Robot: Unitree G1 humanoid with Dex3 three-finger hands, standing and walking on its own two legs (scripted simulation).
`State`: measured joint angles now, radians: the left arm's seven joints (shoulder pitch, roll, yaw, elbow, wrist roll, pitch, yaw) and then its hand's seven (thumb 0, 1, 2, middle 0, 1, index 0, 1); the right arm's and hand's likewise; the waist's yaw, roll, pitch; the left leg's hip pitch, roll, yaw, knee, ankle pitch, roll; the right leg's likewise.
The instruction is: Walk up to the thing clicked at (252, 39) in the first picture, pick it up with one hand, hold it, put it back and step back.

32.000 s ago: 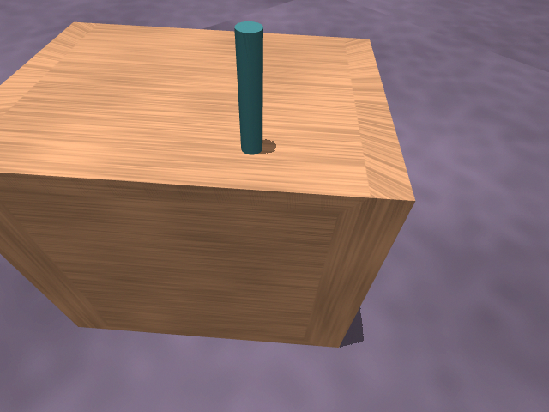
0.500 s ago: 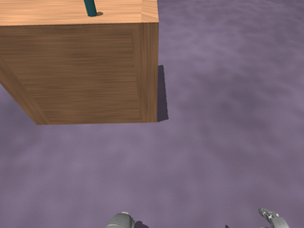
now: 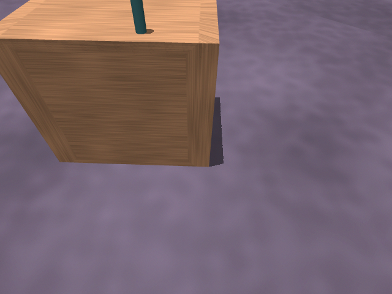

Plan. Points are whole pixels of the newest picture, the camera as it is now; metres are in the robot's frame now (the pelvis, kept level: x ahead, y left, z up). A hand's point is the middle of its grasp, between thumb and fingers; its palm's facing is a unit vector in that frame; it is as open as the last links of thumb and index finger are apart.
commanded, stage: step back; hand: left
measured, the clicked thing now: out of the picture +1.06 +0.27 +0.16
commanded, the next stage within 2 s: stand in 0.54 s
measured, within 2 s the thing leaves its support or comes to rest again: neither
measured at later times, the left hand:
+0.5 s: hand out of the picture +0.14 +0.32 -0.15, palm faces +0.02 -0.92 -0.38, open 7.4 cm
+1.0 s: hand out of the picture +0.13 +0.29 -0.13, palm faces +0.00 -0.94 -0.34, open 7.4 cm
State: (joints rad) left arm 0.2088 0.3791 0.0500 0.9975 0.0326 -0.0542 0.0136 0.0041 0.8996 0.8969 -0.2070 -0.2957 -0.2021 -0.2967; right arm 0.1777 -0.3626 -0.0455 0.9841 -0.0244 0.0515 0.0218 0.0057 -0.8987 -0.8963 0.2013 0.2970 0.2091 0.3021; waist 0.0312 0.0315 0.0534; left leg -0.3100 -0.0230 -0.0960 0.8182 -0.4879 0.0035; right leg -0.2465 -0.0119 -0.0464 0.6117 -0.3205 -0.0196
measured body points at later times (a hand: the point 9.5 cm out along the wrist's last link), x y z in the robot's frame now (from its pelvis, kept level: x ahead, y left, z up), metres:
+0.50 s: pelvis +0.05 +0.05 +0.00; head +0.08 +0.05 +0.45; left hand +0.14 +0.37 -0.12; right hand +0.15 -0.26 -0.13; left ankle +0.03 +0.18 -0.73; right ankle +0.05 -0.09 -0.73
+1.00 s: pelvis +0.04 +0.03 +0.02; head +0.05 +0.03 +0.47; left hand +0.13 +0.34 -0.11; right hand +0.15 -0.27 -0.11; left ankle +0.03 +0.18 -0.73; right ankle +0.05 -0.09 -0.73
